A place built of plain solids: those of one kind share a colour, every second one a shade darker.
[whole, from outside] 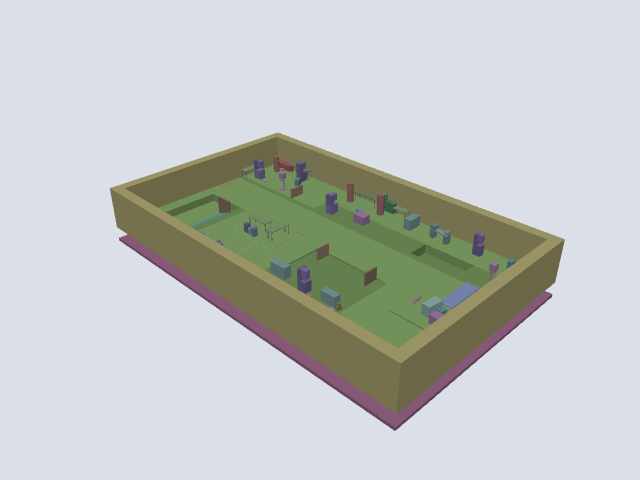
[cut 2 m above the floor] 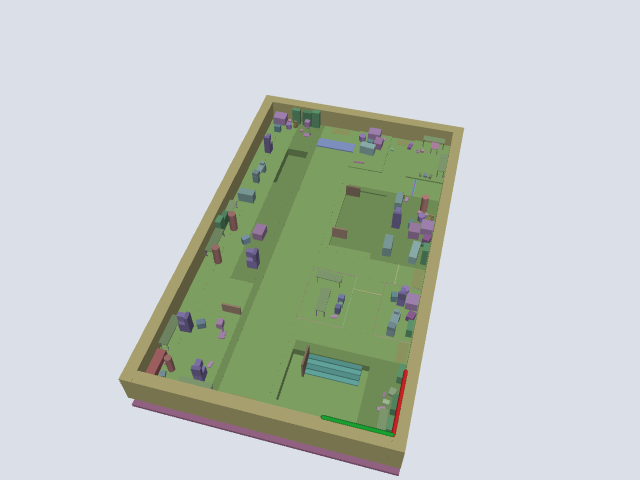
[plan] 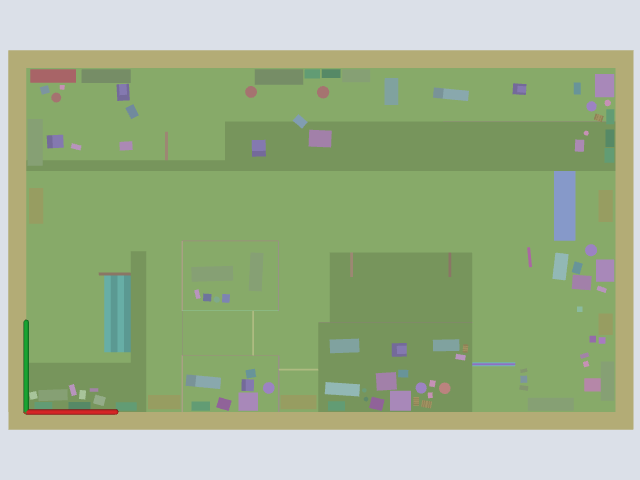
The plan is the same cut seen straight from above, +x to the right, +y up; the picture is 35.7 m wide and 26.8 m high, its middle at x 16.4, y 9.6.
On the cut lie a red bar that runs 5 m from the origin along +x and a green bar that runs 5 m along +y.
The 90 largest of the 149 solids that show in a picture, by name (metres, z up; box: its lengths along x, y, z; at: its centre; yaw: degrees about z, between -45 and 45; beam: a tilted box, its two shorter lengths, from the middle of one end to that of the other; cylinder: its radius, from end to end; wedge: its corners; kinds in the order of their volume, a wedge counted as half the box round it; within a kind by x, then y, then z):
{
 "floor_1": {"box": [1.35, 6.22, 2.1], "at": [0.68, 5.86, -1.05]},
 "floor_2": {"box": [6.7, 2.75, 2.1], "at": [3.35, 1.38, -1.05]},
 "floor_3": {"box": [6.7, 0.58, 2.1], "at": [3.35, 9.26, -1.05]},
 "floor_4": {"box": [4.48, 6.22, 1.31], "at": [3.59, 5.86, -1.44]},
 "floor_5": {"box": [7.2, 3.9, 2.1], "at": [3.6, 16.0, -1.05]},
 "floor_6": {"box": [0.87, 6.22, 2.1], "at": [6.26, 5.86, -1.05]},
 "floor_7": {"box": [2.0, 9.55, 1.0], "at": [7.7, 4.78, -0.5]},
 "floor_8": {"box": [3.9, 3.9, 2.1], "at": [9.15, 16.0, -1.05]},
 "floor_9": {"box": [5.4, 3.15, 1.0], "at": [11.4, 1.57, -0.5]},
 "floor_10": {"box": [5.4, 2.5, 1.0], "at": [11.4, 4.4, -0.5]},
 "floor_11": {"box": [5.4, 3.9, 1.0], "at": [11.4, 7.6, -0.5]},
 "floor_12": {"box": [2.2, 9.55, 1.0], "at": [15.2, 4.78, -0.5]},
 "floor_13": {"box": [32.9, 3.9, 1.0], "at": [16.45, 11.5, -0.5]},
 "floor_14": {"box": [32.9, 0.6, 2.1], "at": [16.45, 13.75, -1.05]},
 "floor_15": {"box": [32.9, 1.25, 2.1], "at": [16.45, 18.57, -1.05]},
 "floor_16": {"box": [0.65, 3.9, 2.1], "at": [16.62, 6.95, -1.05]},
 "floor_17": {"box": [12.2, 2.16, 2.1], "at": [17.2, 15.13, -1.05]},
 "floor_18": {"box": [8.6, 5.0, 2.1], "at": [20.6, 2.5, -1.05]},
 "floor_19": {"box": [8.6, 0.65, 2.1], "at": [20.6, 9.22, -1.05]},
 "floor_20": {"box": [7.38, 3.9, 1.95], "at": [20.64, 6.95, -1.13]},
 "floor_21": {"box": [21.8, 1.74, 2.1], "at": [22.0, 17.08, -1.05]},
 "floor_22": {"box": [0.57, 3.9, 2.1], "at": [24.61, 6.95, -1.05]},
 "floor_23": {"box": [5.06, 2.16, 1.21], "at": [25.83, 15.13, -1.49]},
 "floor_24": {"box": [2.4, 9.55, 1.0], "at": [26.1, 4.78, -0.5]},
 "floor_25": {"box": [5.6, 3.7, 1.16], "at": [30.1, 1.85, -0.42]},
 "floor_26": {"box": [5.6, 2.4, 1.0], "at": [30.1, 4.9, -0.5]},
 "floor_27": {"box": [5.6, 3.45, 1.1], "at": [30.1, 7.83, -0.45]},
 "floor_28": {"box": [4.54, 2.16, 2.1], "at": [30.63, 15.13, -1.05]},
 "wall_1": {"box": [1.0, 19.2, 4.2], "at": [-0.5, 9.6, 1.1]},
 "wall_2": {"box": [34.9, 1.0, 4.2], "at": [16.45, -0.5, 1.1]},
 "wall_3": {"box": [34.9, 1.0, 4.2], "at": [16.45, 19.7, 1.1]},
 "wall_4": {"box": [1.0, 19.2, 4.2], "at": [33.4, 9.6, 1.1]},
 "floor_base_1": {"box": [34.9, 21.2, 0.3], "at": [16.45, 9.6, -2.35]},
 "tool_cabinet_1": {"box": [0.99, 0.49, 1.68], "at": [0.96, 0.32, 0.84]},
 "tool_cabinet_2": {"box": [1.24, 0.48, 0.96], "at": [2.97, 0.31, 0.48]},
 "tool_cabinet_3": {"box": [1.18, 0.48, 1.0], "at": [5.58, 0.31, 0.5]},
 "tool_cabinet_4": {"box": [1.03, 0.51, 1.01], "at": [9.74, 0.33, 0.51]},
 "tool_cabinet_5": {"box": [0.87, 0.52, 1.66], "at": [15.97, 18.87, 0.83]},
 "tool_cabinet_6": {"box": [1.04, 0.49, 1.07], "at": [17.02, 18.89, 0.54]},
 "tool_cabinet_7": {"box": [0.95, 0.53, 1.92], "at": [17.32, 0.34, 0.96]},
 "tool_cabinet_8": {"box": [0.54, 0.82, 1.97], "at": [32.56, 14.32, 0.98]},
 "tool_cabinet_9": {"box": [0.49, 0.97, 1.76], "at": [32.59, 15.28, 0.88]},
 "tool_cabinet_10": {"box": [0.45, 0.84, 1.79], "at": [32.6, 16.48, 0.9]},
 "planer_1": {"box": [1.93, 0.68, 0.92], "at": [17.65, 1.27, 0.46], "yaw": -3.8},
 "planer_2": {"box": [1.65, 0.77, 1.11], "at": [17.77, 3.69, 0.56], "yaw": 1.9},
 "planer_3": {"box": [0.77, 1.51, 1.07], "at": [20.39, 17.89, 0.54], "yaw": -0.2},
 "planer_4": {"box": [1.48, 0.65, 0.99], "at": [23.45, 3.72, 0.49], "yaw": 1.1},
 "planer_5": {"box": [0.75, 1.48, 0.97], "at": [29.83, 8.12, 0.58], "yaw": -6.8},
 "bandsaw_1": {"box": [0.31, 0.73, 1.02], "at": [1.31, 15.08, 1.53], "yaw": 2.8},
 "bandsaw_2": {"box": [0.92, 0.73, 1.02], "at": [1.62, 15.1, 0.51], "yaw": 2.8},
 "bandsaw_3": {"box": [0.61, 0.44, 0.74], "at": [1.77, 15.11, 1.67], "yaw": 2.8},
 "bandsaw_4": {"box": [0.42, 0.61, 0.77], "at": [5.4, 18.0, 1.69], "yaw": 3.0},
 "bandsaw_5": {"box": [0.7, 0.93, 1.03], "at": [5.41, 17.84, 0.52], "yaw": 3.0},
 "bandsaw_6": {"box": [0.7, 0.32, 1.04], "at": [5.43, 17.54, 1.55], "yaw": 3.0},
 "bandsaw_7": {"box": [0.69, 0.66, 0.86], "at": [12.37, 1.49, 0.43], "yaw": -0.8},
 "bandsaw_8": {"box": [0.78, 0.93, 1.0], "at": [12.98, 14.72, 0.5], "yaw": 1.1},
 "bandsaw_9": {"box": [0.47, 0.61, 0.7], "at": [12.98, 14.88, 1.65], "yaw": 1.1},
 "bandsaw_10": {"box": [0.78, 0.32, 1.0], "at": [12.99, 14.41, 1.5], "yaw": 1.1},
 "bandsaw_11": {"box": [0.29, 0.76, 1.02], "at": [20.55, 3.46, 1.53], "yaw": 1.0},
 "bandsaw_12": {"box": [0.84, 0.76, 1.02], "at": [20.83, 3.46, 0.51], "yaw": 1.0},
 "bandsaw_13": {"box": [0.75, 0.61, 1.0], "at": [27.54, 18.02, 0.5], "yaw": -3.8},
 "forge_hearth_1": {"box": [1.09, 1.01, 0.88], "at": [12.39, 0.57, 0.44]},
 "forge_hearth_2": {"box": [1.18, 1.11, 0.8], "at": [20.9, 0.62, 0.4]},
 "forge_hearth_3": {"box": [1.07, 1.3, 0.89], "at": [32.3, 18.21, 0.45]},
 "forge_hearth_4": {"box": [1.02, 1.25, 0.8], "at": [32.32, 7.89, 0.5]},
 "table_saw_1": {"box": [1.26, 0.94, 0.84], "at": [16.41, 15.26, 0.42], "yaw": -2.4},
 "table_saw_2": {"box": [1.13, 0.98, 0.98], "at": [20.11, 1.71, 0.49], "yaw": 3.4},
 "table_saw_3": {"box": [1.06, 0.8, 0.78], "at": [31.01, 7.23, 0.49], "yaw": -4.1},
 "tread_1": {"box": [0.37, 4.29, 0.16], "at": [4.54, 5.47, -0.71]},
 "tread_2": {"box": [0.37, 4.29, 0.32], "at": [4.91, 5.47, -0.63]},
 "tread_3": {"box": [0.37, 4.29, 0.47], "at": [5.28, 5.47, -0.55]},
 "tread_4": {"box": [0.37, 4.29, 0.63], "at": [5.65, 5.47, -0.47]},
 "dust_extractor_1": {"cylinder": 0.28, "from": [1.67, 17.56, 0.0], "to": [1.67, 17.56, 1.77]},
 "dust_extractor_2": {"cylinder": 0.33, "from": [12.55, 17.87, 0.0], "to": [12.55, 17.87, 2.03]},
 "dust_extractor_3": {"cylinder": 0.34, "from": [16.57, 17.85, 0.0], "to": [16.57, 17.85, 2.13]},
 "dust_extractor_4": {"cylinder": 0.32, "from": [23.37, 1.32, 0.0], "to": [23.37, 1.32, 1.79]},
 "rail_1": {"box": [1.78, 0.16, 1.89], "at": [4.94, 7.7, 0.16]},
 "rail_2": {"box": [0.16, 1.59, 1.0], "at": [7.83, 14.85, 0.5]},
 "rail_3": {"box": [0.16, 1.36, 1.21], "at": [18.17, 8.22, 0.45]},
 "rail_4": {"box": [0.16, 1.36, 1.21], "at": [23.65, 8.22, 0.45]},
 "board_stack_1": {"box": [2.56, 0.75, 0.67], "at": [1.5, 18.75, 0.34]},
 "step_hump_1": {"box": [1.2, 3.9, 0.2], "at": [30.07, 11.5, 0.05]},
 "coal_bin_1": {"box": [0.73, 0.6, 0.57], "at": [11.04, 0.44, 0.28], "yaw": -16.0},
 "coal_bin_2": {"box": [0.74, 0.65, 0.6], "at": [19.57, 0.46, 0.3], "yaw": -13.3},
 "offcut_bin_1": {"box": [0.49, 0.69, 0.69], "at": [5.91, 16.77, 0.34], "yaw": 27.4},
 "offcut_bin_2": {"box": [0.69, 0.49, 0.69], "at": [15.29, 16.22, 0.34], "yaw": -40.8},
 "quench_tub_1": {"cylinder": 0.31, "from": [22.05, 1.34, 0.0], "to": [22.05, 1.34, 0.65]},
 "quench_tub_2": {"cylinder": 0.34, "from": [31.53, 9.03, 0.1], "to": [31.53, 9.03, 0.72]},
 "anvil_block_1": {"box": [0.47, 0.63, 0.8], "at": [30.76, 8.04, 0.5], "yaw": -16.2},
 "lathe_1": {"box": [0.39, 0.64, 0.81], "at": [9.11, 1.76, 0.41], "yaw": -5.4}
}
